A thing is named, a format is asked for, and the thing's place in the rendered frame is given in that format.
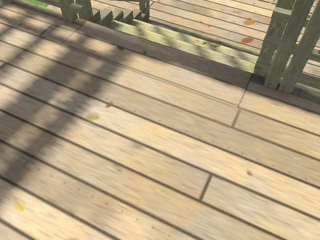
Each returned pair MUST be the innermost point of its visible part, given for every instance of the stairs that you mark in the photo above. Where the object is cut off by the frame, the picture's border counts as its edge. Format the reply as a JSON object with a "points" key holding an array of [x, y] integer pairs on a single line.
{"points": [[199, 44]]}

